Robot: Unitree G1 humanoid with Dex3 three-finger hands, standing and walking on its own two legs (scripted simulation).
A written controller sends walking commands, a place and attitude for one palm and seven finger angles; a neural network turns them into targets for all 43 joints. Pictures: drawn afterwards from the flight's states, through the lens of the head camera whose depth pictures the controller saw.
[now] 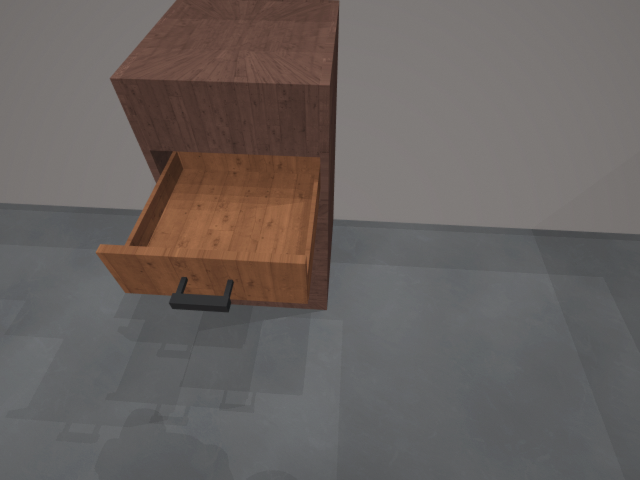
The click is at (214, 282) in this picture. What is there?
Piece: drawer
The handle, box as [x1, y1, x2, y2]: [169, 277, 233, 311]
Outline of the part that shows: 169,301 172,308 228,311 230,304 229,295 233,282 232,280 227,281 225,291 222,296 183,294 182,293 187,279 186,277 181,277 177,290 175,293 172,293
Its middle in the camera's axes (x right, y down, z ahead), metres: -0.23 +0.11 +0.74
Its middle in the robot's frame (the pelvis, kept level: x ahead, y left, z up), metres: +0.45 +0.25 -0.16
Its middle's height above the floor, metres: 0.62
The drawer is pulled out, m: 0.30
